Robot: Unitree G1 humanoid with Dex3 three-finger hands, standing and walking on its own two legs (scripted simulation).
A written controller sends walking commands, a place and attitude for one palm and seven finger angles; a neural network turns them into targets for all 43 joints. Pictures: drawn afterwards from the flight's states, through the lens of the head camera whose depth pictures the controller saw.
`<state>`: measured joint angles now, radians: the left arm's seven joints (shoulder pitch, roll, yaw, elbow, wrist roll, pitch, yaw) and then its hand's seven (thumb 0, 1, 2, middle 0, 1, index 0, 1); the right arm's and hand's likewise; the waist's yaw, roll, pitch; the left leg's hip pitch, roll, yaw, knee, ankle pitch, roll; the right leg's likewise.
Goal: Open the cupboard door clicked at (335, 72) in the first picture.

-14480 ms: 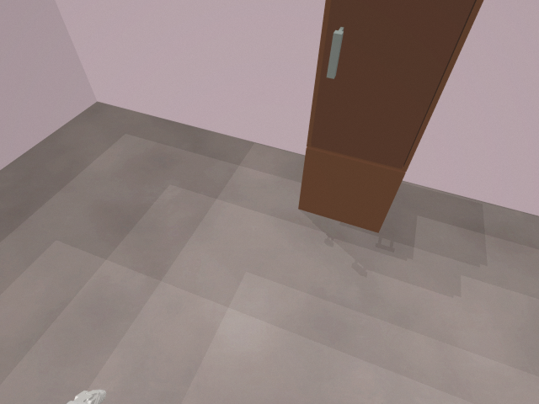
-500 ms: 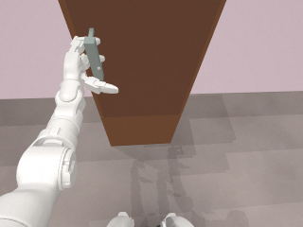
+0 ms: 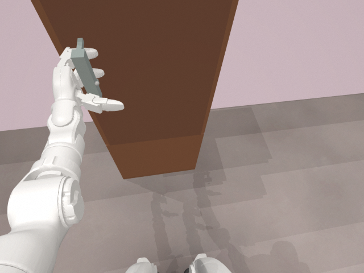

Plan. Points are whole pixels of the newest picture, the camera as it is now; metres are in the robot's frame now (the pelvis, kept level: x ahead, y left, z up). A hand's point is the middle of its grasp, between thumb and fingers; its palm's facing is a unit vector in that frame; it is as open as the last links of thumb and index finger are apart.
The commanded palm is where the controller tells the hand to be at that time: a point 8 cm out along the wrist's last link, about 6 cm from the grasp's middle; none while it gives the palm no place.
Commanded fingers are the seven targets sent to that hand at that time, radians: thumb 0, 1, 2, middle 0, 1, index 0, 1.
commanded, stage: close the thumb around the handle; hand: left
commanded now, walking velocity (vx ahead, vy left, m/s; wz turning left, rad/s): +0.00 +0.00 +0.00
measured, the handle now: (88, 71) +0.55 +0.17 +0.09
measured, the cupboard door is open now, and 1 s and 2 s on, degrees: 0 3 43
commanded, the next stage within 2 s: pull the door open along its arc in 0.66 s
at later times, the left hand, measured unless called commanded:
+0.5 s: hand (96, 82) +0.51 +0.15 +0.10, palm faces +0.10 -1.00 -0.01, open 6.8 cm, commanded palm +0.48 +0.20 +0.10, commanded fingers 0.00 0.90 0.90 -0.40 -1.35 -0.40 -1.35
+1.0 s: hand (100, 87) +0.49 +0.14 +0.10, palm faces +0.09 -1.00 +0.00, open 5.7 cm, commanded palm +0.44 +0.18 +0.10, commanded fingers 0.00 0.90 0.90 -0.40 -1.35 -0.40 -1.35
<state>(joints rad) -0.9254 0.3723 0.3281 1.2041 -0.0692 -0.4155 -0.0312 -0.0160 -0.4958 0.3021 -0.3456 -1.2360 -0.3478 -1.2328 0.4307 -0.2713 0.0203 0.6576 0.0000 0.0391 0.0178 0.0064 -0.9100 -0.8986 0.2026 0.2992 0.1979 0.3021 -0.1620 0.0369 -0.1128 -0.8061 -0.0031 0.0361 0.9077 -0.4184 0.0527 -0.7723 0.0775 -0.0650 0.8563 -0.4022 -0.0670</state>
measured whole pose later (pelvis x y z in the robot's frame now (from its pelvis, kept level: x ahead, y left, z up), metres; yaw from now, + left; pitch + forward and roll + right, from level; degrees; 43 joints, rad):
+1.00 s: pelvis +0.01 +0.00 +0.01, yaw -1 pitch +17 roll -1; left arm -0.78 0.29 0.29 1.04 -0.10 -0.39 0.01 0.01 0.72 0.80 -0.39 -1.35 -0.39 -1.35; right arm 0.42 -0.26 0.00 0.63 0.00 0.07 0.04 0.01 -0.91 -0.90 0.20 0.30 0.20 0.30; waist -0.13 0.04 -0.14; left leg -0.75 0.00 0.06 0.87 -0.43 0.06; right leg -0.72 0.08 -0.04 0.83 -0.41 -0.06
